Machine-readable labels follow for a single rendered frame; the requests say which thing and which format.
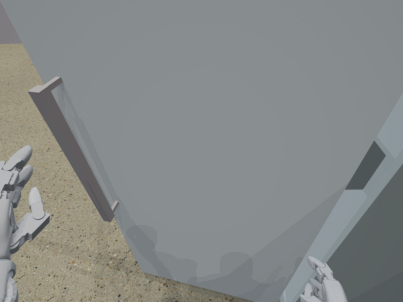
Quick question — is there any robot left forearm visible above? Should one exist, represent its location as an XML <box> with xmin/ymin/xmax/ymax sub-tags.
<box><xmin>0</xmin><ymin>259</ymin><xmax>19</xmax><ymax>302</ymax></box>

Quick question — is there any right robot hand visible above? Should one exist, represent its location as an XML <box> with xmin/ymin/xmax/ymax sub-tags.
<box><xmin>300</xmin><ymin>256</ymin><xmax>348</xmax><ymax>302</ymax></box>

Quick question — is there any left robot hand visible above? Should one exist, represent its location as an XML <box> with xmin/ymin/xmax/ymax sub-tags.
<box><xmin>0</xmin><ymin>145</ymin><xmax>50</xmax><ymax>260</ymax></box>

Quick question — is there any fridge door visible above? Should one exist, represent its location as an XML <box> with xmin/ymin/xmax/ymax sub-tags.
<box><xmin>0</xmin><ymin>0</ymin><xmax>403</xmax><ymax>302</ymax></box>

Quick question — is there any handle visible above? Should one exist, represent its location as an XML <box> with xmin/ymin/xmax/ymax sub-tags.
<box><xmin>28</xmin><ymin>77</ymin><xmax>119</xmax><ymax>222</ymax></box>

